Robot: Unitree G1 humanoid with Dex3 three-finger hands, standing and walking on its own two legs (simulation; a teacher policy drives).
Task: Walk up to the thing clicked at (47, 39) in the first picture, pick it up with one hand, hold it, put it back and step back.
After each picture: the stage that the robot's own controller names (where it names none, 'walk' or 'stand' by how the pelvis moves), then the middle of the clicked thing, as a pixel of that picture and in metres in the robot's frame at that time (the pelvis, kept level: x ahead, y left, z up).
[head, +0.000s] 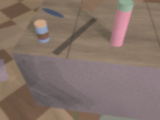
stand; (42, 31) +0.74 +0.25 -0.06
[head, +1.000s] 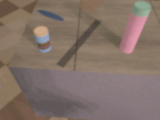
walk; (42, 39) +0.62 +0.20 -0.04
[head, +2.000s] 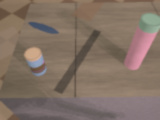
stand; (36, 62) +0.47 +0.22 -0.04
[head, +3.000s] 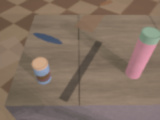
stand; (42, 71) +0.46 +0.20 -0.06
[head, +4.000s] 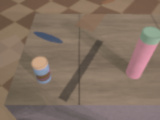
stand; (41, 70) +0.46 +0.20 -0.06
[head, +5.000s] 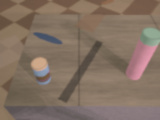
stand; (41, 71) +0.46 +0.20 -0.06
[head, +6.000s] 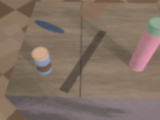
rise first; (42, 61) +0.47 +0.20 -0.06
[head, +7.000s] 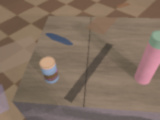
rise first; (49, 70) +0.46 +0.20 -0.06
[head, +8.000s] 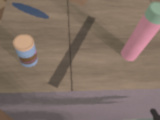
go down; (26, 51) +0.47 +0.18 -0.02
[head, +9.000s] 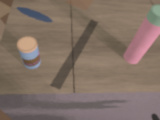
go down; (29, 53) +0.47 +0.18 -0.01
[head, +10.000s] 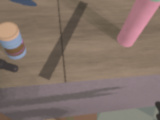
close in; (12, 41) +0.48 +0.20 +0.03
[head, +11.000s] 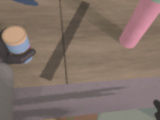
lift; (19, 46) +0.46 +0.18 +0.03
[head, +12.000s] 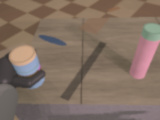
lift; (28, 68) +0.32 +0.17 +0.16
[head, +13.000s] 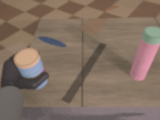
hold; (32, 69) +0.33 +0.17 +0.14
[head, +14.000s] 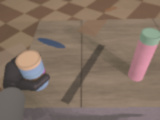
hold; (33, 71) +0.33 +0.16 +0.13
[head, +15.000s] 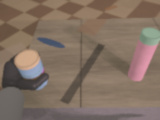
hold; (32, 70) +0.33 +0.17 +0.13
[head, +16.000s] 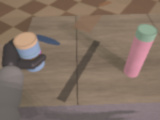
crouch; (30, 52) +0.40 +0.17 +0.14
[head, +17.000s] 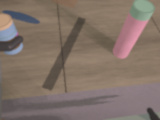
lower; (6, 35) +0.49 +0.21 +0.08
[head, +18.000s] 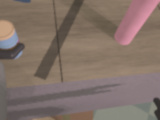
lower; (7, 41) +0.48 +0.20 +0.03
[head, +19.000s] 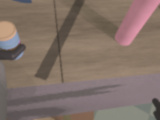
lower; (8, 41) +0.47 +0.19 +0.03
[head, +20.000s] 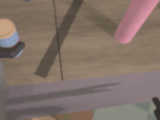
lower; (7, 39) +0.48 +0.19 +0.03
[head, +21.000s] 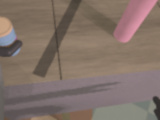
lower; (5, 38) +0.48 +0.20 +0.04
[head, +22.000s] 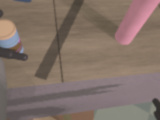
withdraw; (8, 40) +0.48 +0.19 +0.03
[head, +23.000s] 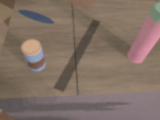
sink last; (34, 56) +0.46 +0.18 +0.00
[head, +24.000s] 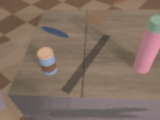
stand; (47, 61) +0.49 +0.20 -0.01
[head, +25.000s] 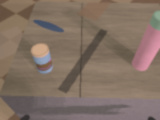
stand; (42, 59) +0.47 +0.19 +0.00
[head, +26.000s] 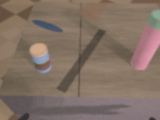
stand; (41, 58) +0.47 +0.19 +0.00
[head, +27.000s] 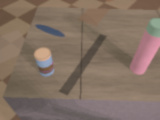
stand; (44, 62) +0.47 +0.19 -0.02
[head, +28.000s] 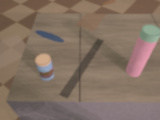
stand; (45, 67) +0.48 +0.19 -0.06
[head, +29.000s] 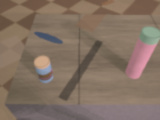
stand; (44, 69) +0.47 +0.19 -0.06
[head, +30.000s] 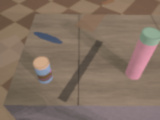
stand; (43, 70) +0.46 +0.19 -0.06
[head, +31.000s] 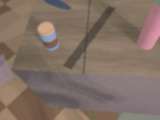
walk; (49, 37) +0.55 +0.19 -0.04
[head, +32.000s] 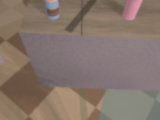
walk; (52, 6) +0.77 +0.18 -0.04
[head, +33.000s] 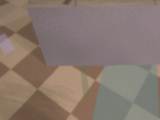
stand; out of the picture +1.06 +0.28 -0.03
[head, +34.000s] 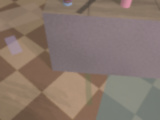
stand; out of the picture +1.08 +0.15 -0.05
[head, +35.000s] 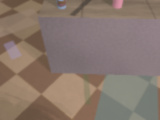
stand; out of the picture +1.11 +0.18 -0.06
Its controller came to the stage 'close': yes
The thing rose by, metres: 0.21
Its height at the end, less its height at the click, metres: +0.00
